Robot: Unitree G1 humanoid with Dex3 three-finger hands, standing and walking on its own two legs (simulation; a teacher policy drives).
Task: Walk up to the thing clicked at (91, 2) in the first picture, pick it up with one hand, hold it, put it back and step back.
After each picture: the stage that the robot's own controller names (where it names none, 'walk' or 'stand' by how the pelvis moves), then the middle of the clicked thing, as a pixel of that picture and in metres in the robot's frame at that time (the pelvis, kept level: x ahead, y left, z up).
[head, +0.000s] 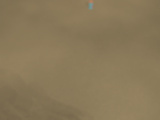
stand; (90, 4) +2.34 -0.09 -0.72
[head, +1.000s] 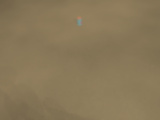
walk; (79, 21) +2.22 +0.20 -0.71
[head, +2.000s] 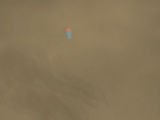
walk; (69, 33) +1.61 +0.30 -0.72
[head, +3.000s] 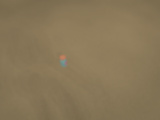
walk; (63, 60) +1.13 +0.27 -0.72
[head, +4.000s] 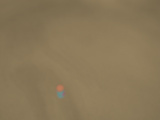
walk; (60, 91) +0.76 +0.23 -0.71
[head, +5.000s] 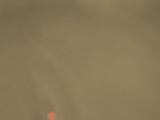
walk; (52, 118) +0.48 +0.19 -0.70
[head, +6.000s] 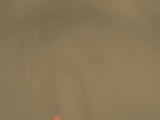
stand; out of the picture +0.48 +0.21 -0.71
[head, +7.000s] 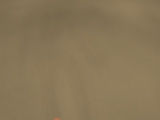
stand; out of the picture +0.47 +0.20 -0.72
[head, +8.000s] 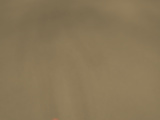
stand; out of the picture +0.46 +0.22 -0.73
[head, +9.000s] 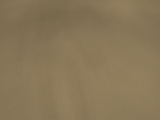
stand; out of the picture +0.45 +0.23 -0.73
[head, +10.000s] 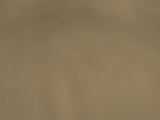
stand; out of the picture +0.44 +0.23 -0.73
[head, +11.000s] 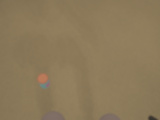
go down; (43, 81) +0.49 +0.23 -0.53
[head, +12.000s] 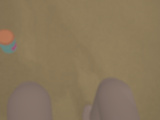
go down; (7, 42) +0.51 +0.28 -0.30
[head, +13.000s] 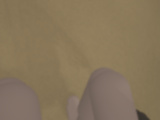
close in; out of the picture +0.50 +0.31 -0.25
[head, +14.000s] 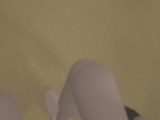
close; out of the picture +0.49 +0.34 -0.23
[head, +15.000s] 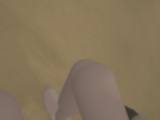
lift; out of the picture +0.47 +0.32 -0.24
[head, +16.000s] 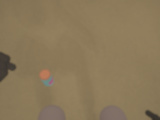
close; (46, 78) +0.49 +0.21 -0.48
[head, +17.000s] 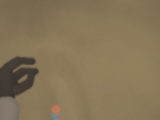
lift; (55, 112) +0.46 +0.17 -0.63
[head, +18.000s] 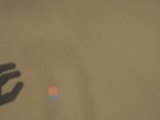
hold; (53, 93) +0.47 +0.18 -0.57
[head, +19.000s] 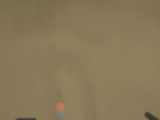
stand; (60, 109) +0.46 +0.17 -0.63
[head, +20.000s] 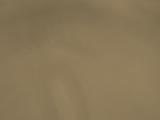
stand; out of the picture +0.43 +0.17 -0.66
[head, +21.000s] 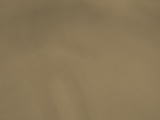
stand; out of the picture +0.44 +0.17 -0.66
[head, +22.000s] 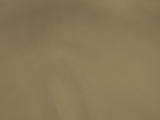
stand; out of the picture +0.44 +0.17 -0.66
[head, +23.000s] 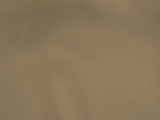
hold; out of the picture +0.44 +0.17 -0.66
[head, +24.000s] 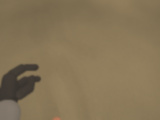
hold; out of the picture +0.44 +0.18 -0.67
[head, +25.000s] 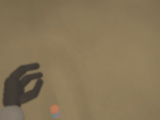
close; (55, 111) +0.45 +0.19 -0.66
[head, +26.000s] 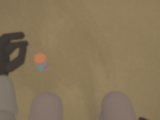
hold; (41, 61) +0.51 +0.20 -0.39
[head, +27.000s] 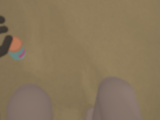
close; (16, 48) +0.51 +0.23 -0.27
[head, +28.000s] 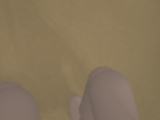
hold; out of the picture +0.49 +0.27 -0.24
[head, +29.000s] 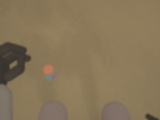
close; (49, 72) +0.50 +0.20 -0.45
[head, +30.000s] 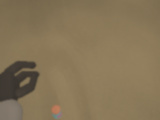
close; (56, 111) +0.46 +0.17 -0.65
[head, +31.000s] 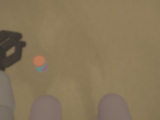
hold; (40, 64) +0.51 +0.20 -0.41
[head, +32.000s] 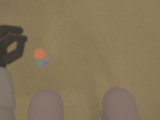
close; (41, 57) +0.52 +0.20 -0.36
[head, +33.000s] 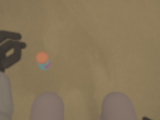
close; (43, 61) +0.52 +0.21 -0.38
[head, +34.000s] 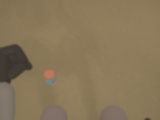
hold; (50, 77) +0.51 +0.19 -0.48
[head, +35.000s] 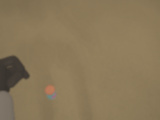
crouch; (50, 92) +0.48 +0.19 -0.58
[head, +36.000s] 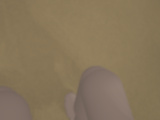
lower; out of the picture +0.51 +0.27 -0.26
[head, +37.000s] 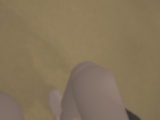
lower; out of the picture +0.50 +0.31 -0.23
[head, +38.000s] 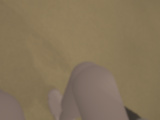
lower; out of the picture +0.50 +0.31 -0.24
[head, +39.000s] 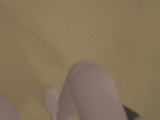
lower; out of the picture +0.49 +0.30 -0.24
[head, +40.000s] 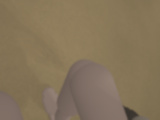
loosen; out of the picture +0.49 +0.30 -0.24
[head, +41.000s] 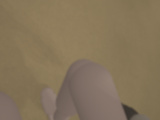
withdraw; out of the picture +0.50 +0.31 -0.24
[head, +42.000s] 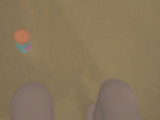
walk; (23, 41) +0.52 +0.24 -0.30
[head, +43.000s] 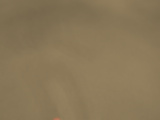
stand; out of the picture +0.45 +0.16 -0.66
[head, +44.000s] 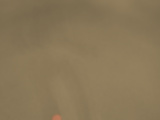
stand; out of the picture +0.47 +0.18 -0.67
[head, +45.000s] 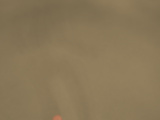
stand; out of the picture +0.46 +0.18 -0.67
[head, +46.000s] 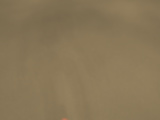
stand; out of the picture +0.48 +0.16 -0.72
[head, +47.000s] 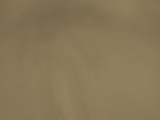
stand; out of the picture +0.45 +0.18 -0.73
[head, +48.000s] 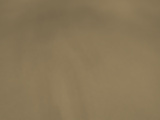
walk; out of the picture +0.45 +0.19 -0.73
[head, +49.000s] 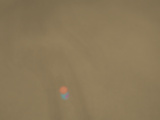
walk; (64, 92) +0.62 +0.20 -0.70
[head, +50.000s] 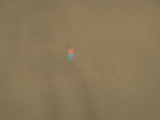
walk; (71, 54) +1.01 +0.14 -0.69
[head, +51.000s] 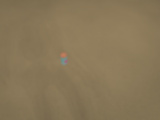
stand; (63, 58) +1.09 +0.19 -0.70
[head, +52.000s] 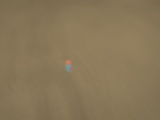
stand; (68, 65) +1.05 +0.17 -0.73
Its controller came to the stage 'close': yes
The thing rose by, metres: 0.01
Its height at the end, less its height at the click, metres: +0.00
